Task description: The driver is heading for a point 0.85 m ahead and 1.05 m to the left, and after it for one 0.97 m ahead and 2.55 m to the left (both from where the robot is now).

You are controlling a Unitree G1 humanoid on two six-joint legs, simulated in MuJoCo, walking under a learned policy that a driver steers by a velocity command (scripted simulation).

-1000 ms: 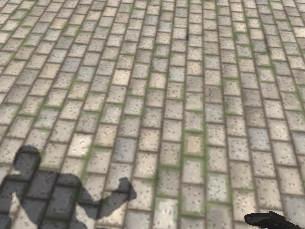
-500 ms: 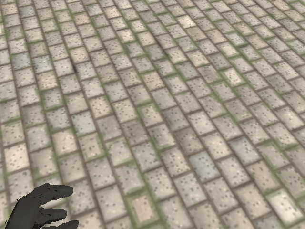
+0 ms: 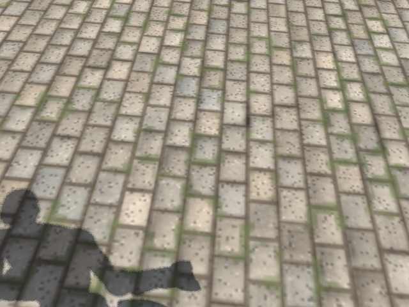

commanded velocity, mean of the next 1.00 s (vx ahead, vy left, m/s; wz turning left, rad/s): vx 0.02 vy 0.00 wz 0.97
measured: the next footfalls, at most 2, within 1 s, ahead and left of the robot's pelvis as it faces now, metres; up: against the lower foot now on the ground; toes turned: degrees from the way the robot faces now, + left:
right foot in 0.48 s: +0.14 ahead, -0.08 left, +0.00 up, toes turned +34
left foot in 0.92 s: -0.04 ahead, +0.07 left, +0.00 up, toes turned +56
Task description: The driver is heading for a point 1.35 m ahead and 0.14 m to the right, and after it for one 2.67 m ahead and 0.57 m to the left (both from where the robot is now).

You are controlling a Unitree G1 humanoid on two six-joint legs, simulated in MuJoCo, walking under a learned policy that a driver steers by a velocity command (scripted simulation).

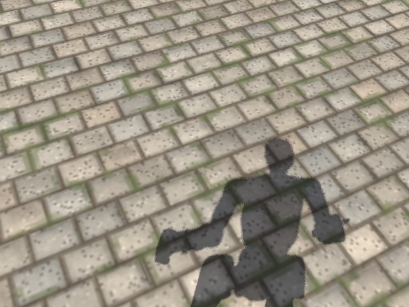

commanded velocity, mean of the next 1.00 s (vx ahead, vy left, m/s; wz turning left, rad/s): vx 0.07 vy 0.00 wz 0.29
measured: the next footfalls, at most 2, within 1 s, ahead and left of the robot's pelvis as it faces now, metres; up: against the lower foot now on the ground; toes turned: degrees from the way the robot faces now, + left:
right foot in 0.42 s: +0.13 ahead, -0.10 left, +0.00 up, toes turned +12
left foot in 0.70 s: +0.02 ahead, +0.10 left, +0.00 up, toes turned +9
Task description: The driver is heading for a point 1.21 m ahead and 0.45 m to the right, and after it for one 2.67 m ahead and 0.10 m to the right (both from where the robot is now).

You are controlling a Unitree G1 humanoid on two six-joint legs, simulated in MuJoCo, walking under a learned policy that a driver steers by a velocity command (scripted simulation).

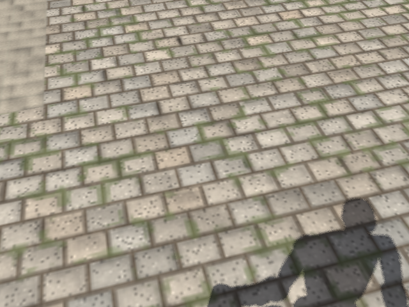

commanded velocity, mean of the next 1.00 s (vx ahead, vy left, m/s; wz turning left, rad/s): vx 0.89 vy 0.00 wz -0.29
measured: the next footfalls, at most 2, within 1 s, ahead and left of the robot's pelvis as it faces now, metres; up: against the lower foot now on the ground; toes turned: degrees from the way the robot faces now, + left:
left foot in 0.54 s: +0.52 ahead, +0.08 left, +0.00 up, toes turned +3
